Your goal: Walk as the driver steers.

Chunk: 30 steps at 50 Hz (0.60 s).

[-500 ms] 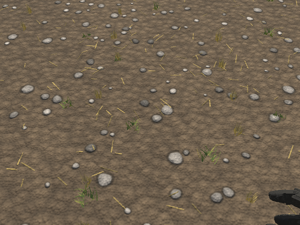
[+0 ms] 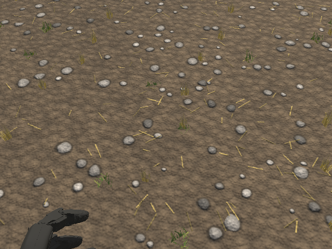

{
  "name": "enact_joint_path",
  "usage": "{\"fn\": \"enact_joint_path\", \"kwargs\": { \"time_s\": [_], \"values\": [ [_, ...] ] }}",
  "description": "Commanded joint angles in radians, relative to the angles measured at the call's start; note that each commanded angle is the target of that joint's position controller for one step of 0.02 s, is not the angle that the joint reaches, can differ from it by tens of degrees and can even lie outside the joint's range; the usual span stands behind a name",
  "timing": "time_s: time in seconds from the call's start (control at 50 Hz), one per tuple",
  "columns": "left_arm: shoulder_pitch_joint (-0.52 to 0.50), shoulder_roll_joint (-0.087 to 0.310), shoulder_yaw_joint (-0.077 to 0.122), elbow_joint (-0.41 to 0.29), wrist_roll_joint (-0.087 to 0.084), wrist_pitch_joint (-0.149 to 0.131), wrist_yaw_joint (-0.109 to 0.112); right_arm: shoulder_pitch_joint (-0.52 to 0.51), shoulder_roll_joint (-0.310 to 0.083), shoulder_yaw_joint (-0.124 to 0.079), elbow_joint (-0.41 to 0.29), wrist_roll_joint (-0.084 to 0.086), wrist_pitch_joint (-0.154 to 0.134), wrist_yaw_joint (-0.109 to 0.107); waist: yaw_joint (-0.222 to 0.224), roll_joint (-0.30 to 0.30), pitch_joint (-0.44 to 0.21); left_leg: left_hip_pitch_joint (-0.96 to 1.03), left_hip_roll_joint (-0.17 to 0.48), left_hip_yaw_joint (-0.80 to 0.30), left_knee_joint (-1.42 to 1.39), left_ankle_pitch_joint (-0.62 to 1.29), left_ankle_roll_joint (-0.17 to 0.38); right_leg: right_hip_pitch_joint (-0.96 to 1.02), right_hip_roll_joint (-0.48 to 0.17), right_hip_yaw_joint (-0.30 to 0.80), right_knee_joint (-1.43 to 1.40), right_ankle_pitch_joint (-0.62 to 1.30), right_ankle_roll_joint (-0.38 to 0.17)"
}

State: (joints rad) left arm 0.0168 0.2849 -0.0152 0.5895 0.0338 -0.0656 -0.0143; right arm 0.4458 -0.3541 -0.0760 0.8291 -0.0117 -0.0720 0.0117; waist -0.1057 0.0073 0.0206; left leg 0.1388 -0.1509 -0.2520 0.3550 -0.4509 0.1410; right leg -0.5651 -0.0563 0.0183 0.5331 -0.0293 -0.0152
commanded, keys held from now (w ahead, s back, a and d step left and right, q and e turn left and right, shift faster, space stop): w+e+shift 0.36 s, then e+shift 0.64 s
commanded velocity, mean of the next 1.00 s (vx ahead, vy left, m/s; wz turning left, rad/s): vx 0.58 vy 0.00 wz -0.71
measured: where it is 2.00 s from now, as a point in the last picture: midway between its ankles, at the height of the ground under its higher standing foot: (230, 156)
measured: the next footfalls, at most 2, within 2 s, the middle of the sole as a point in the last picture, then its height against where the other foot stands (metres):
right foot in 0.02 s outside the picture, level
left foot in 0.44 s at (155, 217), level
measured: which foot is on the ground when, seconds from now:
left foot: down 0.00-0.04, up 0.06-0.42, down 0.44-0.80, up 0.82-1.00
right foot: up 0.00-0.00, down 0.02-0.44, up 0.46-0.80, down 0.82-1.00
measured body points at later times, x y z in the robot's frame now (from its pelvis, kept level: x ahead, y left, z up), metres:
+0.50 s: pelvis +0.44 -0.06 +0.00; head +0.48 -0.07 +0.45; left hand +0.48 +0.23 -0.12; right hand +0.64 -0.33 -0.05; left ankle +0.56 +0.03 -0.72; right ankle +0.22 -0.12 -0.64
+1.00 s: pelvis +0.65 -0.16 +0.00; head +0.68 -0.20 +0.45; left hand +0.94 -0.05 -0.10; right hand +0.57 -0.44 -0.11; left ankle +0.75 -0.04 -0.65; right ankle +0.69 -0.26 -0.72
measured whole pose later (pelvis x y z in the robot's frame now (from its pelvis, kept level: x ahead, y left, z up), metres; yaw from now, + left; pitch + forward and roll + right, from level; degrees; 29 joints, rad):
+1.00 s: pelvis +0.65 -0.16 +0.00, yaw -46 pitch +0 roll +0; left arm 0.18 0.30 0.07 0.65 0.01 0.06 -0.02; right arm 0.16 -0.25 -0.02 0.67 -0.04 0.03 -0.02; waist 0.01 0.01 0.13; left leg -0.51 0.05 -0.05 1.15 -0.47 -0.06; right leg -0.42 0.18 0.05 0.53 -0.09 -0.12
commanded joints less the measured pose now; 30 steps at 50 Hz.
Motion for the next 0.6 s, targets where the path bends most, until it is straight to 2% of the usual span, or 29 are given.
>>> {"fn": "enact_joint_path", "kwargs": {
  "time_s": [0.02, 0.04, 0.06, 0.08, 0.1, 0.12, 0.14, 0.16, 0.2, 0.24, 0.28, 0.32, 0.36, 0.38, 0.4, 0.42, 0.44, 0.46, 0.48, 0.5, 0.52, 0.54, 0.56, 0.58, 0.6],
  "values": [
    [0.517, 0.219, 0.1, 0.1, -0.002, -0.003, 0.039, -0.093, -0.145, -0.029, -0.05, -0.037, -0.01, -0.011, 0.32, 0.022, -0.226, -0.296, 0.172, 0.043, 0.626, 1.034, 0.005, 0.666, 0.021, -0.026, 0.059, -0.259, -0.077],
    [0.582, 0.335, 0.127, 0.119, 0.032, -0.008, 0.04, -0.003, 0.015, 0.011, -0.105, -0.001, -0.02, -0.007, 0.245, -0.301, -0.319, -0.639, 0.004, 0.123, 1.065, 0.312, -0.055, 0.894, -0.251, 0.532, -0.065, -0.56, -0.207],
    [0.513, 0.278, 0.122, 0.134, 0.002, 0.002, 0.013, 0.017, 0.001, 0.028, -0.107, -0.01, -0.036, -0.002, 0.195, -0.352, -0.3, -0.85, -0.028, 0.088, 1.114, 0.018, -0.043, 0.906, -0.294, 0.974, -0.294, -0.675, -0.268],
    [0.372, 0.209, 0.115, 0.107, -0.008, 0.002, 0.001, -0.094, -0.04, 0.027, -0.12, -0.025, -0.031, -0.005, 0.161, -0.179, -0.125, -0.929, 0.091, 0.12, 1.097, 0.122, -0.04, 0.778, -0.258, 0.821, -0.294, -0.661, -0.277],
    [0.35, 0.164, 0.109, 0.113, -0.017, 0.0, -0.007, -0.188, -0.061, 0.031, -0.136, -0.04, -0.032, 0.001, 0.165, -0.038, -0.079, -0.889, 0.132, 0.132, 1.026, 0.176, -0.049, 0.661, -0.215, 0.68, -0.275, -0.541, -0.261],
    [0.368, 0.139, 0.101, 0.137, -0.014, -0.002, -0.009, -0.25, -0.059, 0.034, -0.161, -0.052, -0.032, 0.005, 0.155, 0.001, -0.03, -0.858, 0.158, 0.142, 0.945, 0.173, -0.059, 0.561, -0.161, 0.577, -0.279, -0.437, -0.236],
    [0.394, 0.111, 0.089, 0.169, -0.015, -0.005, -0.007, -0.271, -0.038, 0.042, -0.189, -0.067, -0.022, 0.012, 0.125, -0.016, 0.0, -0.83, 0.174, 0.145, 0.879, 0.16, -0.078, 0.484, -0.113, 0.516, -0.292, -0.381, -0.224],
    [0.414, 0.114, 0.089, 0.193, -0.018, -0.01, -0.004, -0.275, -0.017, 0.053, -0.199, -0.074, -0.012, 0.018, 0.107, -0.055, 0.02, -0.824, 0.188, 0.156, 0.825, 0.136, -0.095, 0.448, -0.085, 0.483, -0.309, -0.347, -0.229],
    [0.443, 0.129, 0.095, 0.21, -0.027, -0.018, 0.001, -0.316, -0.006, 0.069, -0.229, -0.074, -0.004, 0.025, 0.099, -0.068, 0.045, -0.834, 0.207, 0.185, 0.708, 0.124, -0.129, 0.391, -0.07, 0.448, -0.354, -0.276, -0.257],
    [0.428, 0.14, 0.103, 0.203, -0.027, -0.019, 0.005, -0.438, -0.002, 0.086, -0.281, -0.055, -0.009, 0.034, 0.113, -0.056, 0.081, -0.776, 0.207, 0.223, 0.509, 0.252, -0.163, 0.288, -0.041, 0.398, -0.414, -0.207, -0.258],
    [0.412, 0.162, 0.117, 0.197, -0.034, -0.02, 0.001, -0.514, 0.017, 0.102, -0.305, -0.034, -0.013, 0.044, 0.133, -0.07, 0.08, -0.617, 0.179, 0.254, 0.325, 0.401, -0.176, 0.205, -0.003, 0.345, -0.443, -0.113, -0.226],
    [0.435, 0.18, 0.125, 0.204, -0.048, -0.026, -0.007, -0.534, 0.007, 0.098, -0.309, -0.022, -0.013, 0.037, 0.151, -0.069, 0.053, -0.506, 0.16, 0.259, 0.265, 0.513, -0.169, 0.224, -0.024, 0.352, -0.436, 0.048, -0.203],
    [0.463, 0.183, 0.129, 0.216, -0.051, -0.022, -0.004, -0.532, -0.018, 0.088, -0.309, -0.023, -0.015, 0.022, 0.155, -0.06, 0.026, -0.478, 0.149, 0.247, 0.196, 0.494, -0.156, 0.336, -0.034, 0.355, -0.35, 0.18, -0.174],
    [0.478, 0.189, 0.131, 0.224, -0.047, -0.016, 0.001, -0.493, -0.034, 0.079, -0.297, -0.028, -0.019, 0.011, 0.142, -0.048, -0.001, -0.429, 0.122, 0.252, 0.16, 0.44, -0.145, 0.39, -0.02, 0.342, -0.241, 0.364, -0.147],
    [0.491, 0.206, 0.136, 0.233, -0.045, -0.009, 0.003, -0.399, -0.052, 0.066, -0.269, -0.034, -0.026, -0.003, 0.106, -0.035, -0.067, -0.319, 0.087, 0.271, 0.128, 0.395, -0.13, 0.422, 0.016, 0.313, -0.067, 0.55, -0.114],
    [0.469, 0.211, 0.14, 0.23, -0.054, -0.01, 0.002, -0.271, -0.072, 0.055, -0.243, -0.041, -0.038, -0.021, 0.037, -0.039, -0.136, -0.138, 0.142, 0.232, 0.1, 0.462, -0.111, 0.35, 0.069, 0.297, 0.148, 0.536, -0.076],
    [0.445, 0.144, 0.125, 0.197, -0.066, -0.019, 0.004, -0.093, -0.136, 0.031, -0.225, -0.062, -0.046, -0.043, -0.029, 0.001, -0.264, 0.091, 0.348, 0.07, 0.12, 0.413, -0.073, 0.211, 0.104, 0.253, 0.417, 0.251, -0.055],
    [0.562, 0.008, 0.093, 0.165, -0.099, -0.009, 0.029, -0.036, -0.199, 0.012, -0.221, -0.084, -0.034, -0.045, 0.028, 0.234, -0.439, 0.357, 0.724, -0.3, 0.164, 0.781, 0.036, -0.051, 0.202, 0.105, 0.749, -0.605, -0.03],
    [0.53, 0.132, 0.109, 0.153, -0.055, 0.015, 0.042, -0.042, -0.173, 0.0, -0.214, -0.039, -0.016, -0.037, 0.019, 0.177, -0.493, 0.297, 0.693, -0.39, 0.176, 0.864, 0.09, -0.104, 0.132, 0.071, 0.868, -0.54, -0.036],
    [0.424, 0.14, 0.117, 0.15, -0.035, 0.027, 0.04, -0.109, -0.057, 0.028, -0.221, -0.031, -0.014, -0.034, 0.03, 0.107, -0.342, 0.165, 0.613, -0.199, 0.16, 0.954, 0.064, -0.138, 0.084, 0.057, 0.833, -0.458, -0.031],
    [0.354, 0.121, 0.116, 0.143, -0.024, 0.035, 0.029, -0.145, 0.009, 0.046, -0.206, -0.029, -0.017, -0.03, 0.036, 0.08, -0.205, 0.055, 0.546, -0.052, 0.133, 1.012, 0.032, -0.171, 0.061, 0.043, 0.786, -0.417, -0.017],
    [0.327, 0.103, 0.117, 0.135, -0.015, 0.047, 0.014, -0.156, 0.022, 0.049, -0.197, -0.032, -0.016, -0.033, 0.054, 0.109, -0.153, -0.005, 0.506, 0.021, 0.103, 0.994, 0.009, -0.183, 0.041, 0.043, 0.756, -0.398, -0.005],
    [0.314, 0.08, 0.114, 0.123, -0.011, 0.069, 0.0, -0.172, 0.017, 0.046, -0.184, -0.023, -0.013, -0.039, 0.074, 0.143, -0.109, -0.083, 0.49, 0.069, 0.057, 0.955, 0.009, -0.169, 0.032, 0.038, 0.731, -0.402, 0.011],
    [0.295, 0.059, 0.111, 0.105, -0.008, 0.084, -0.01, -0.165, 0.013, 0.044, -0.169, -0.012, -0.016, -0.038, 0.093, 0.151, -0.071, -0.155, 0.485, 0.113, 0.035, 0.985, -0.005, -0.144, 0.025, 0.032, 0.689, -0.397, 0.015],
    [0.272, 0.043, 0.107, 0.081, -0.008, 0.093, -0.019, -0.17, 0.004, 0.039, -0.162, -0.006, -0.018, -0.036, 0.11, 0.145, -0.067, -0.173, 0.488, 0.146, 0.02, 1.005, 0.001, -0.145, 0.025, 0.022, 0.65, -0.375, 0.016]
  ]
}}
